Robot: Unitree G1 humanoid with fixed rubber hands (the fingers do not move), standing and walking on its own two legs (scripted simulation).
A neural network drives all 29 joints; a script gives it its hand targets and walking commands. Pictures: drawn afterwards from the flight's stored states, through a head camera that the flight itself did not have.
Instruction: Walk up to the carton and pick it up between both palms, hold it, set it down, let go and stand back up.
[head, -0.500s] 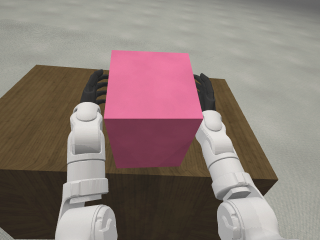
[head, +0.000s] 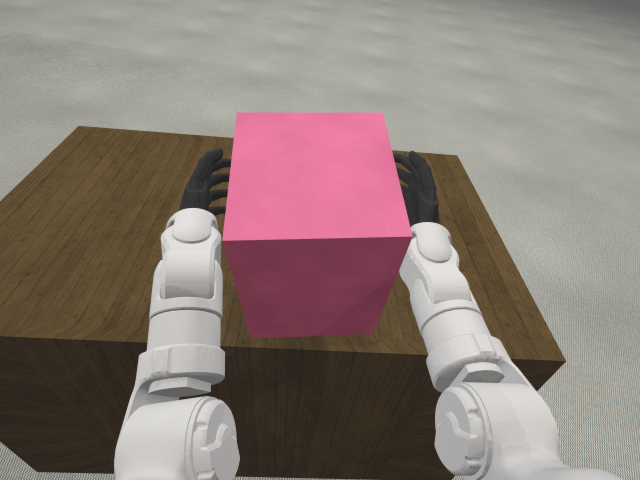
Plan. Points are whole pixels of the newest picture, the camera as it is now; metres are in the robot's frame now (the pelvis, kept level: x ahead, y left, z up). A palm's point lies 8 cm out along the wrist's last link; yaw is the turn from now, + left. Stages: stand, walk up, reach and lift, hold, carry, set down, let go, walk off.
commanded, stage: set down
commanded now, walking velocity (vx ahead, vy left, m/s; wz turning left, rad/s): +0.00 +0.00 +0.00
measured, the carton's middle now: (311, 234) +0.41 +0.00 +0.13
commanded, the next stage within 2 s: none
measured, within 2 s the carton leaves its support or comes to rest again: neither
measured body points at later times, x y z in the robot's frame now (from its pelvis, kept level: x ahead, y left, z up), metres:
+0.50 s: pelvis +0.01 +0.00 +0.00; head -0.01 +0.02 +0.45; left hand +0.42 +0.12 +0.15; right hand +0.42 -0.15 +0.16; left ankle +0.02 +0.11 -0.75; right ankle -0.01 -0.10 -0.75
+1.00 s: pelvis +0.01 +0.00 +0.00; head +0.01 +0.02 +0.45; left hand +0.44 +0.12 +0.12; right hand +0.43 -0.16 +0.14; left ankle +0.02 +0.11 -0.75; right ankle -0.01 -0.10 -0.75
